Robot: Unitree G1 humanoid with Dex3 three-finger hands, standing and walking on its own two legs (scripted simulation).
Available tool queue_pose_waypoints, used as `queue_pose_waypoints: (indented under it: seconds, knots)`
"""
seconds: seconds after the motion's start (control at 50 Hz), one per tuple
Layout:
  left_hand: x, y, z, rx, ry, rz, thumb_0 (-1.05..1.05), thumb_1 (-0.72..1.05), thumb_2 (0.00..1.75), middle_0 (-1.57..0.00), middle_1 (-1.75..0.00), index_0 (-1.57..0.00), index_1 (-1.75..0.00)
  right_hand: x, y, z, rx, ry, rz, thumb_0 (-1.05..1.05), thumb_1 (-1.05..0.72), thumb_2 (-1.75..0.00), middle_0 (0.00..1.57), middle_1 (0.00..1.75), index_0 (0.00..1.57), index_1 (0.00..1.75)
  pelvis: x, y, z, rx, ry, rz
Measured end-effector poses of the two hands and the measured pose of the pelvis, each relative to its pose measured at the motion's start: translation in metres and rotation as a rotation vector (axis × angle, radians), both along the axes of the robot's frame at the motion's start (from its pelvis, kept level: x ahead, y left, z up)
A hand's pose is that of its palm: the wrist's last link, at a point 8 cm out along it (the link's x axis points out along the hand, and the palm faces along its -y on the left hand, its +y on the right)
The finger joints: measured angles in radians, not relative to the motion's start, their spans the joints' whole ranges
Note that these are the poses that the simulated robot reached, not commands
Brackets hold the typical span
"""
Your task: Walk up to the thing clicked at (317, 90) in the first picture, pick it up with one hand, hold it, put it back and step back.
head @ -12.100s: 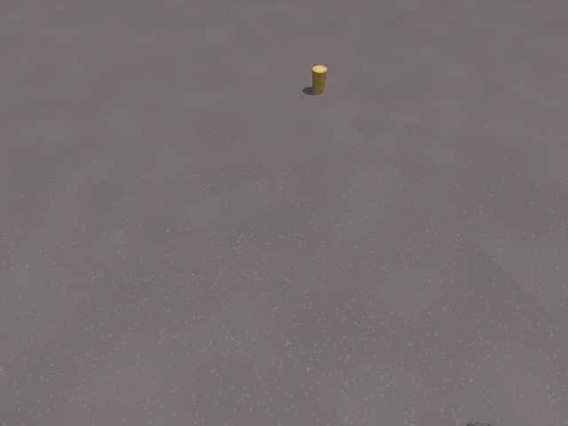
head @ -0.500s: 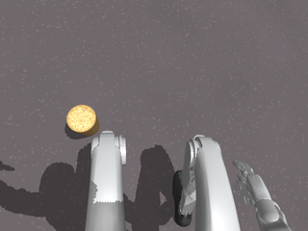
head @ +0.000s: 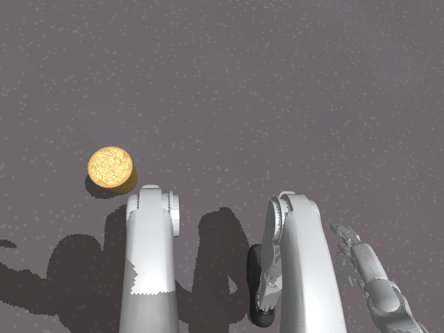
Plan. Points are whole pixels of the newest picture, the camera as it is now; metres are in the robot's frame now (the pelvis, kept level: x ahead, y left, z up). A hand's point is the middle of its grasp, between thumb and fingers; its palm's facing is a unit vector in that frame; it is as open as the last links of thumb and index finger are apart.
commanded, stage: approach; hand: left
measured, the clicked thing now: (118, 174) +0.38 +0.27 -0.29
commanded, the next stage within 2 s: close in in 0.26 s
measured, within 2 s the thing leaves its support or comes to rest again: neither
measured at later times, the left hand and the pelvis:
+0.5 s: hand (66, 190) +0.32 +0.35 -0.22, palm faces +0.23 -0.97 +0.05, open 17.5 cm; pelvis +0.00 +0.01 -0.08, yaw -6 degrees
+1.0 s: hand (98, 182) +0.35 +0.30 -0.24, palm faces +0.26 -0.97 +0.04, open 17.4 cm; pelvis -0.01 +0.03 -0.09, yaw -8 degrees
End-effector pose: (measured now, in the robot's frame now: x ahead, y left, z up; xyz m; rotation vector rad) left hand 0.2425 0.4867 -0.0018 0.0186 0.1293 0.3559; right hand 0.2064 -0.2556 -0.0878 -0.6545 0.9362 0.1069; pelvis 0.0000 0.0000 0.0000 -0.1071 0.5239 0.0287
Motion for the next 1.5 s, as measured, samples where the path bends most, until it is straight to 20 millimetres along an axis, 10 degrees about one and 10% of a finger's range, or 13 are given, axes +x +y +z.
queue_pose_waypoints:
  seconds: [0.3,0.58,1.5]
  knots:
    - [0.036,-0.064,-0.158,-0.087,-0.014,-0.106,-0.02,-0.59,0.05,-0.06,-0.09,-0.07,-0.09,0.017,0.011,-0.033,-0.112,0.02,0.151,0.0,-0.9,-0.9,0.21,0.3,0.21,0.3,0.0,0.003,-0.062,-0.042,-0.122,-0.049]
    - [0.053,-0.101,-0.234,-0.115,-0.009,-0.105,-0.02,-0.6,0.09,-0.05,-0.11,-0.07,-0.1,0.01,0.027,-0.038,-0.228,0.125,0.251,0.0,-0.9,-0.9,0.21,0.3,0.21,0.3,0.001,0.016,-0.086,-0.114,-0.215,-0.071]
    - [0.092,-0.165,-0.259,-0.031,-0.117,-0.055,-0.02,-0.33,0.25,-0.16,-0.15,-0.15,-0.17,-0.05,0.04,-0.017,-0.317,0.309,0.296,0.0,-0.88,-0.9,0.21,0.3,0.21,0.3,-0.015,0.031,-0.095,-0.211,-0.347,-0.098]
